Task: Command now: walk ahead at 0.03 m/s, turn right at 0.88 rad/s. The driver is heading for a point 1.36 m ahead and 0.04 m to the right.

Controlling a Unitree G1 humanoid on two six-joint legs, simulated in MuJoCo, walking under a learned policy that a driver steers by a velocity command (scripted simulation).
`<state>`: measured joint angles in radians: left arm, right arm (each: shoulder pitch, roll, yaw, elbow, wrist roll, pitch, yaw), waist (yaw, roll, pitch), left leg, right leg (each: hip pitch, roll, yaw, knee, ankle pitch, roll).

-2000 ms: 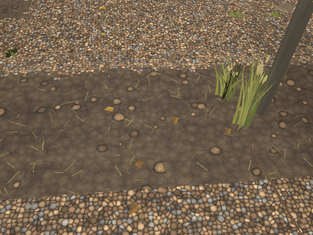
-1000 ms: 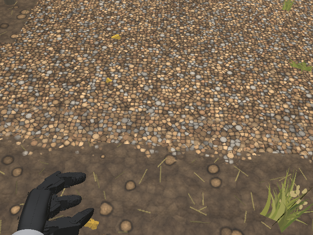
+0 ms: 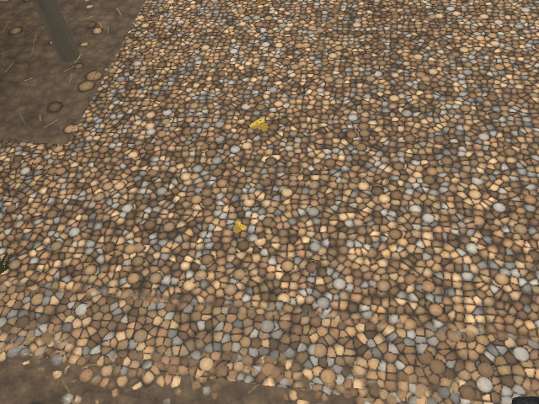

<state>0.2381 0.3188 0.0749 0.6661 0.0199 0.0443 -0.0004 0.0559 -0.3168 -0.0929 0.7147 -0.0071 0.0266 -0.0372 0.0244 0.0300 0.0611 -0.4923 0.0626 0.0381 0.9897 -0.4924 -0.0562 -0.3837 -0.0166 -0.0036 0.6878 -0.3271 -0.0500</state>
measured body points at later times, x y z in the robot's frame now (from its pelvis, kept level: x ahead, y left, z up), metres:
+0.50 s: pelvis +0.10 +0.01 +0.01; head +0.10 +0.02 +0.46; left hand +0.34 +0.20 -0.08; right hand +0.10 -0.30 -0.08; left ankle +0.11 +0.13 -0.72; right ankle +0.03 -0.09 -0.69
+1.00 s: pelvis +0.38 -0.15 +0.00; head +0.41 -0.16 +0.45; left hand +0.59 +0.07 -0.09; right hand +0.35 -0.44 -0.12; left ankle +0.27 +0.01 -0.61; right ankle +0.37 -0.30 -0.73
